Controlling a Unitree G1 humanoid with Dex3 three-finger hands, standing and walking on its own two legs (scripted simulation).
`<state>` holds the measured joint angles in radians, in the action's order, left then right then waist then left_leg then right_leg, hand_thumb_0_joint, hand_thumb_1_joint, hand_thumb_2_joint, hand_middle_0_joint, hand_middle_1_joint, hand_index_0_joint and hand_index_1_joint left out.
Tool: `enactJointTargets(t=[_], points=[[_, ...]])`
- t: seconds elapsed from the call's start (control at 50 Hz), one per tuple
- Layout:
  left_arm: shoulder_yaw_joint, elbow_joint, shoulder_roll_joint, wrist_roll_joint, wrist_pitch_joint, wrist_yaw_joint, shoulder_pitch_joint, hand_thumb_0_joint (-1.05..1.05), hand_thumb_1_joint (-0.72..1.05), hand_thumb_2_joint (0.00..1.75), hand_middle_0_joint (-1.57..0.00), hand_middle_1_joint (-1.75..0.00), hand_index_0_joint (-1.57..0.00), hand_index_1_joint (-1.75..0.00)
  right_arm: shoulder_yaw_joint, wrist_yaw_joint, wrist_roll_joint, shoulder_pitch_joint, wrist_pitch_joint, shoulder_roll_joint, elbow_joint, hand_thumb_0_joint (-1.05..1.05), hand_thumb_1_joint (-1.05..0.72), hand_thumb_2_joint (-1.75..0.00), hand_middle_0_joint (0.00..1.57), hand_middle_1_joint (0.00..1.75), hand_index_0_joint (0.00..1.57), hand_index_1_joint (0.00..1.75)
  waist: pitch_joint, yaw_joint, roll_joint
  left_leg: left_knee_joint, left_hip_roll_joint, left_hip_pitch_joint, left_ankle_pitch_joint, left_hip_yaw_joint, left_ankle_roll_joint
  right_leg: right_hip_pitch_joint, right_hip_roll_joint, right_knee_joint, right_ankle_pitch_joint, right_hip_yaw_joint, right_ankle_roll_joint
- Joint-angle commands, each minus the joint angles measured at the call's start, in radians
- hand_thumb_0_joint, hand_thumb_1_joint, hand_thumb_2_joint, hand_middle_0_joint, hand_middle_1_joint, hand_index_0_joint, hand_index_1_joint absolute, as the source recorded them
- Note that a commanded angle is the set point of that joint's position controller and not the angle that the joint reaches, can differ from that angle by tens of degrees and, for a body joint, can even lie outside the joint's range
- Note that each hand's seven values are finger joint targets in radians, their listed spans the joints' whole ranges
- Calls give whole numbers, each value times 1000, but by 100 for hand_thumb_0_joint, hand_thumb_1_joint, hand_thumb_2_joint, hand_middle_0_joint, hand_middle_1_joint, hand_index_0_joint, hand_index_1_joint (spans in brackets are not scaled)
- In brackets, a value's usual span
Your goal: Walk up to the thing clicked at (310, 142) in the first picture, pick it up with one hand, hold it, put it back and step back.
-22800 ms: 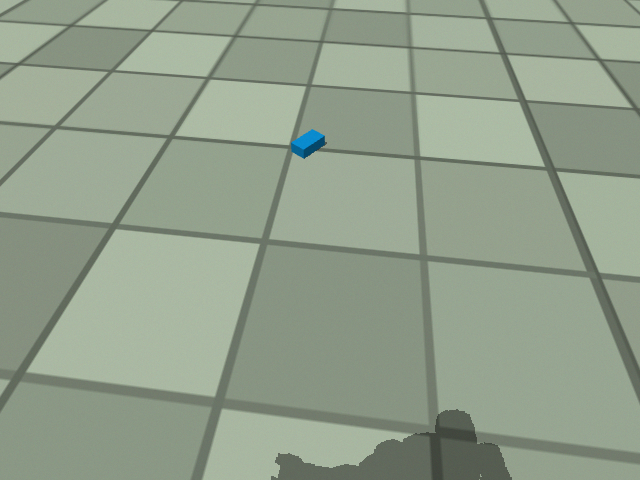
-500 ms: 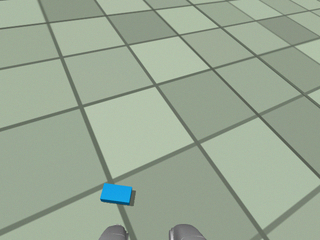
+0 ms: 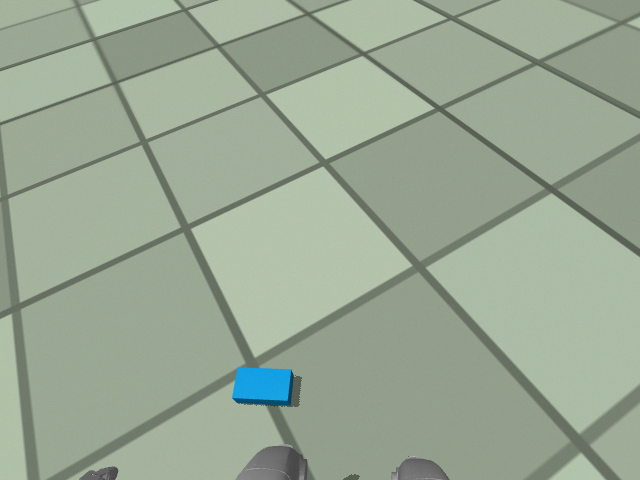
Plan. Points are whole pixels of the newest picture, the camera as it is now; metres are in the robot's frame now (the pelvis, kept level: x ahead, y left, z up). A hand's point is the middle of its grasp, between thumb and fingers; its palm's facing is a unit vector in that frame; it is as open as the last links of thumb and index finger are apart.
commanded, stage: walk up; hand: left
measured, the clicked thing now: (263, 386) +0.42 +0.26 -0.71
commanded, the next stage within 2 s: stand in 1.02 s
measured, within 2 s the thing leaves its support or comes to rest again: neither
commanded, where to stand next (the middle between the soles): +0.04 +0.03 m, yaw -1 degrees
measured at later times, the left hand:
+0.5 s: hand out of the picture +0.09 +0.35 -0.15, palm faces +0.00 -0.94 -0.35, open 7.4 cm
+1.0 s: hand out of the picture +0.07 +0.30 -0.13, palm faces +0.01 -0.93 -0.37, open 7.4 cm
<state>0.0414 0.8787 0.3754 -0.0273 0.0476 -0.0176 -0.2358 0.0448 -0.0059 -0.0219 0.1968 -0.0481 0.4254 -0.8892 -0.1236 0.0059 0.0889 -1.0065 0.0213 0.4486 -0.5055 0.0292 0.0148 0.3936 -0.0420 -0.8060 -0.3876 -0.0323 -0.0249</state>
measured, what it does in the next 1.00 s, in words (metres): steps on the spot: left foot, then right foot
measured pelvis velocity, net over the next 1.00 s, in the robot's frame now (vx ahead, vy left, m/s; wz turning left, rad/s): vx -0.01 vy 0.03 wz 0.01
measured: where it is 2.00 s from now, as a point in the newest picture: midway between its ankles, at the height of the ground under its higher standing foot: outside the picture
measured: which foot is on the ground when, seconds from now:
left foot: up 0.00-0.14, down 0.16-0.70, up 0.72-0.96, down 0.98-1.00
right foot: down 0.00-0.18, up 0.20-0.66, down 0.68-1.00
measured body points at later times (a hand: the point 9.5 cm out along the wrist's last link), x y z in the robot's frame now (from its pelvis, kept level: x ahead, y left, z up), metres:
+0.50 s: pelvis +0.01 +0.06 +0.02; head +0.05 +0.11 +0.46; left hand +0.09 +0.40 -0.12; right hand +0.05 -0.27 -0.06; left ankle +0.01 +0.17 -0.71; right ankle +0.10 -0.10 -0.64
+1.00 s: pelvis -0.01 +0.03 +0.01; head +0.00 +0.03 +0.46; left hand +0.07 +0.35 -0.10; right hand +0.06 -0.29 -0.10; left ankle +0.04 +0.14 -0.71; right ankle +0.03 -0.10 -0.71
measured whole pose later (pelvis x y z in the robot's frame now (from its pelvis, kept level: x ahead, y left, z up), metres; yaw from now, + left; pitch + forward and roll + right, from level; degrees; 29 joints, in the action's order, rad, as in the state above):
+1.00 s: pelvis -0.01 +0.03 +0.01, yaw +1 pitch -4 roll +0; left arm 0.04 0.92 0.39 -0.01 -0.01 0.02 -0.18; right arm 0.03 0.00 -0.02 0.24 0.04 0.39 -0.96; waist -0.10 0.02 -0.01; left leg -0.64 0.00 0.29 -0.28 -0.02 0.02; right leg 0.30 -0.02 -0.68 -0.31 -0.01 0.00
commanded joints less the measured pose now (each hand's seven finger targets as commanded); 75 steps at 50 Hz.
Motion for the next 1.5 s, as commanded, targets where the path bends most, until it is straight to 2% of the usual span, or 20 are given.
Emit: enactJointTargets(t=[0.0,0.08,0.14,0.18,0.2,0.22,0.3,0.44,0.56,0.64,0.68,0.7,0.72,0.78,0.94,0.96,1.0,1.02,1.12,1.48], points=[[120,-36,367,8,36,-46,-180,0,90,90,-20,-30,-20,-30,79,-22,-34,-48,32,215,125,0,-90,-90,20,30,20,30,151,73,-300,32,35,246,-68,40,5,-368,-280,261,321,-418,289],[113,-74,379,2,37,-35,-138,0,90,90,-20,-30,-20,-30,88,-45,-18,-26,53,200,124,0,-90,-90,20,30,20,30,169,47,-331,134,13,128,-81,0,16,-263,-280,274,186,-366,291],[69,-118,286,-1,12,-14,29,0,90,90,-20,-30,-20,-30,102,-34,4,214,79,182,18,0,-90,-90,20,30,20,30,184,-110,-193,441,-63,-372,138,-81,23,141,-117,34,29,-95,170],[36,-148,196,1,2,-22,54,0,90,90,-20,-30,-20,-30,136,-11,-8,272,95,358,32,0,-90,-90,20,30,20,30,105,-140,138,748,353,-383,-174,679,163,503,78,-375,-215,-11,68],[59,-131,305,-5,6,-29,84,0,90,90,-20,-30,-20,-30,141,-9,10,188,95,400,46,0,-90,-90,20,30,20,30,33,-113,8,770,434,-259,-293,782,283,452,7,-366,-207,-107,76],[59,-111,333,2,14,-27,75,0,90,90,-20,-30,-20,-30,132,-5,7,120,95,373,64,0,-90,-90,20,30,20,30,-36,-78,-35,737,410,-207,-176,694,294,431,-30,-365,-167,-112,70],[69,-31,265,16,-13,9,-37,0,90,90,-20,-30,-20,-30,87,28,23,167,151,272,36,0,-90,-90,20,30,20,30,11,-22,-68,565,250,-311,593,299,116,306,-40,-248,11,-102,54],[73,-71,229,23,-94,20,23,0,90,90,-20,-30,-20,-30,79,69,12,110,131,251,66,0,-90,-90,20,30,20,30,40,-9,90,530,211,-203,941,127,139,153,45,-292,69,-110,39],[57,-69,221,26,-75,18,94,0,90,90,-20,-30,-20,-30,76,62,12,83,108,247,84,0,-90,-90,20,30,20,30,142,-27,118,441,220,-306,841,96,175,32,18,-39,14,-16,32],[65,-2,210,8,-48,21,15,0,90,90,-20,-30,-20,-30,57,44,15,70,92,229,83,0,-90,-90,20,30,20,30,182,17,37,284,159,-181,587,47,123,-250,59,348,95,39,74],[101,-13,319,-17,-22,18,-20,0,90,90,-20,-30,-20,-30,20,40,30,149,99,142,88,0,-90,-90,20,30,20,30,248,26,-300,34,15,116,103,-33,22,-499,-205,382,277,-411,190],[104,-24,352,-3,-25,20,-1,0,90,90,-20,-30,-20,-30,35,57,22,71,97,190,91,0,-90,-90,20,30,20,30,224,67,-305,-22,-19,138,-177,-40,19,-392,-325,399,234,-526,341],[103,-25,345,-2,-32,24,9,0,90,90,-20,-30,-20,-30,45,62,13,42,100,222,74,0,-90,-90,20,30,20,30,152,67,-287,-27,5,92,-198,1,15,-256,-334,424,155,-540,355],[79,-31,266,3,-22,21,63,0,90,90,-20,-30,-20,-30,39,35,21,54,105,198,30,0,-90,-90,20,30,20,30,94,27,-246,44,7,67,-23,-10,14,-228,-188,410,156,-310,251],[49,-39,226,23,-30,31,153,0,90,90,-20,-30,-20,-30,38,17,3,119,113,140,-45,0,-90,-90,20,30,20,30,96,-36,-221,499,-32,-301,252,-63,9,21,-140,343,55,-175,172],[32,-36,190,27,-33,31,148,0,90,90,-20,-30,-20,-30,44,21,-4,112,114,158,-46,0,-90,-90,20,30,20,30,93,-45,-161,546,-5,-365,275,0,20,97,-115,301,35,-152,131],[17,-22,125,44,-33,22,106,0,90,90,-20,-30,-20,-30,50,22,-12,5,117,239,-4,0,-90,-90,20,30,20,30,75,2,30,802,283,-207,-14,385,119,33,33,190,-48,-21,65],[31,6,168,46,-32,15,92,0,90,90,-20,-30,-20,-30,49,19,-13,-63,111,245,0,0,-90,-90,20,30,20,30,57,22,25,807,300,-43,-91,398,176,-137,25,135,-78,-38,53],[25,78,194,20,-10,26,106,0,90,90,-20,-30,-20,-30,21,9,16,-94,99,156,-41,0,-90,-90,20,30,20,30,85,8,-40,716,103,-158,50,140,27,-219,-45,419,122,-110,73],[-9,186,180,26,6,17,148,0,90,90,-20,-30,-20,-30,2,-2,15,-149,93,118,-158,0,-90,-90,20,30,20,30,143,-7,-100,706,101,-343,370,72,14,-213,-82,525,249,-105,50]])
